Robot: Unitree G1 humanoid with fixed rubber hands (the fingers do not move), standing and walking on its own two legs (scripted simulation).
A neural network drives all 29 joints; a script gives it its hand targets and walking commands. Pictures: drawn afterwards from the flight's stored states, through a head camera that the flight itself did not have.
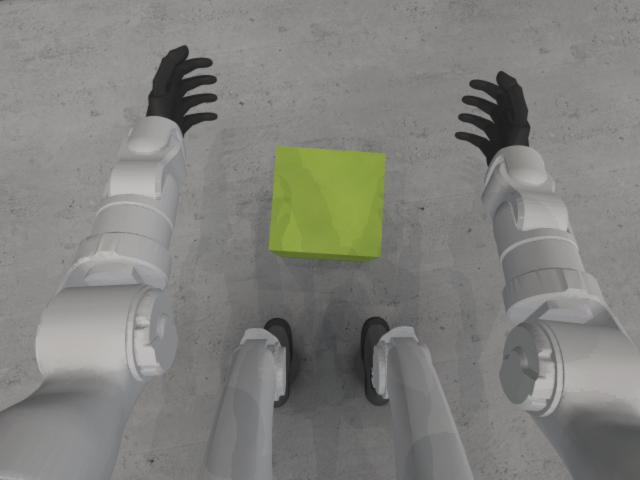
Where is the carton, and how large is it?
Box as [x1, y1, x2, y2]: [269, 146, 385, 261]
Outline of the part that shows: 277,146 269,250 280,256 365,261 379,257 381,242 385,153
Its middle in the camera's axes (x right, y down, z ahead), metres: +0.01 -0.05 +0.85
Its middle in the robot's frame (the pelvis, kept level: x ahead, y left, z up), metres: +0.48 -0.01 -0.51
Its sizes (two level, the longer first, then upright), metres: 0.210 0.200 0.250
